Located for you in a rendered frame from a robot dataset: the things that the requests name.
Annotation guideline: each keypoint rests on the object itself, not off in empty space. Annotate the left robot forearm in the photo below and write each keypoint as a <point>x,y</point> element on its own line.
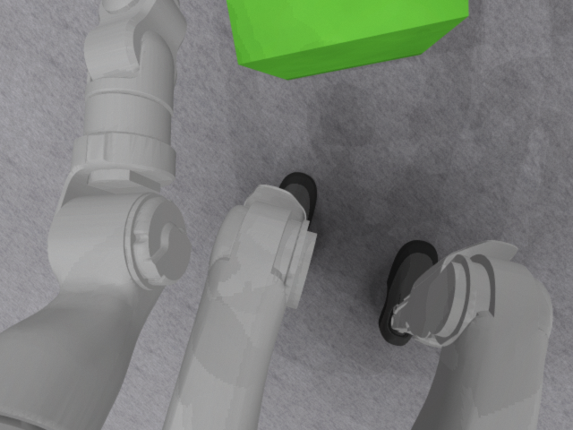
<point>129,101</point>

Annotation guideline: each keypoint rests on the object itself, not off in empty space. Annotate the carton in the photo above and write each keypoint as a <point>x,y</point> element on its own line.
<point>292,39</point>

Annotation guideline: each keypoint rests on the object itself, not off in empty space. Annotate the robot left foot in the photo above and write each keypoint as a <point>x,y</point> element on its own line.
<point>304,189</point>

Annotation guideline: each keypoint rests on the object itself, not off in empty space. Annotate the robot left shin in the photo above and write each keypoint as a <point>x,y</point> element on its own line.
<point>229,229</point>

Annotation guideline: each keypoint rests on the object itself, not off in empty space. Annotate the left robot upper arm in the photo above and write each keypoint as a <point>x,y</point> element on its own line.
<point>113,254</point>

